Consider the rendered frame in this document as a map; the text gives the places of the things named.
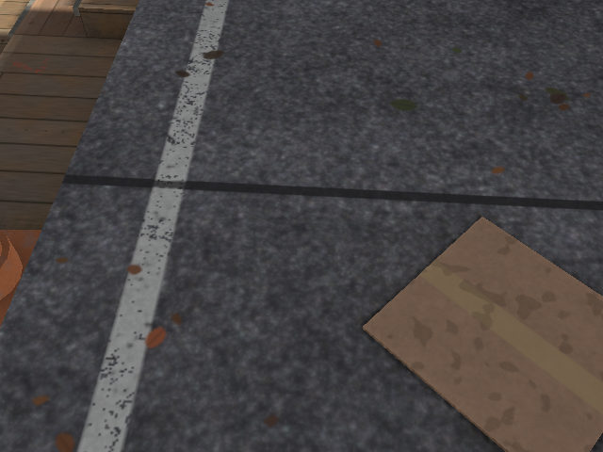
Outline stairs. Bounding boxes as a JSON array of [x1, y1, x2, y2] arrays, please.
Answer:
[[0, 0, 139, 55]]

